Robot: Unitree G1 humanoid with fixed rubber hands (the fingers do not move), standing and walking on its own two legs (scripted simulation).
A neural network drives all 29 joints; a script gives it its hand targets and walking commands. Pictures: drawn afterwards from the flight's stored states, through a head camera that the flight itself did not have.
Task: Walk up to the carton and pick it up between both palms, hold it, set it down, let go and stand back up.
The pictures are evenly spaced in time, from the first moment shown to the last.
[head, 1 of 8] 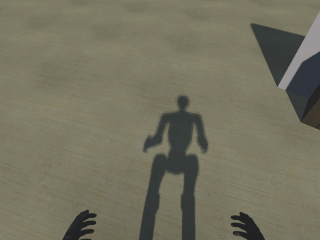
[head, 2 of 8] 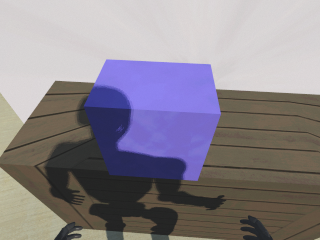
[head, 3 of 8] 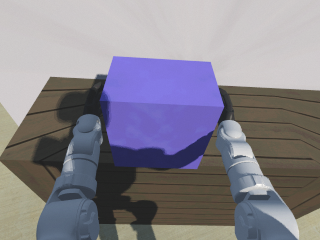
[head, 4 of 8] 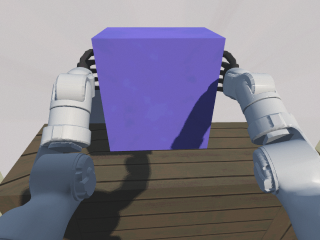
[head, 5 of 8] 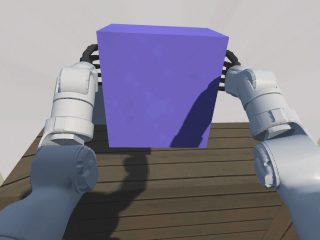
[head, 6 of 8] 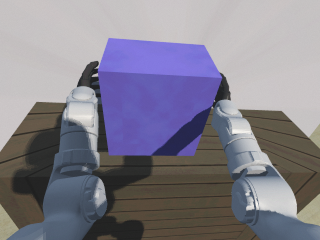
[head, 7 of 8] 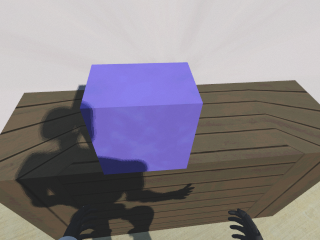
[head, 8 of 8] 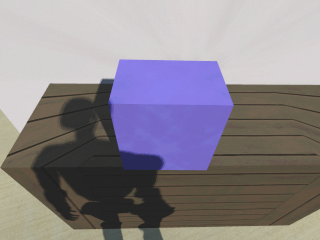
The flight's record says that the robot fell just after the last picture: no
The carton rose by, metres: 0.26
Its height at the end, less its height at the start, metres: +0.00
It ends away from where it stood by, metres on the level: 0.02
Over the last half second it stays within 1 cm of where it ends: yes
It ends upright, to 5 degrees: yes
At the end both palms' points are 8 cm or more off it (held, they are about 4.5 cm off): yes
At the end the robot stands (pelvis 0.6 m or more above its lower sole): yes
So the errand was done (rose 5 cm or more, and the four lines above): yes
